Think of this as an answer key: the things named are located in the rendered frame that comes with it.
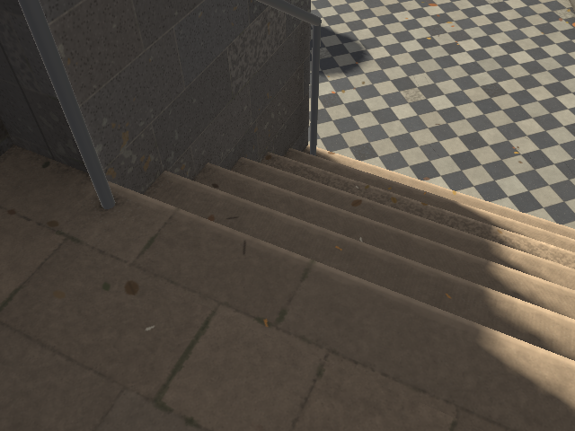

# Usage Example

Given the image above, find stairs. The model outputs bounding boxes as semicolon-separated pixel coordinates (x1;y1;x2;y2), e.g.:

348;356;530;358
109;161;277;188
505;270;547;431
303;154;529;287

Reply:
96;145;575;361

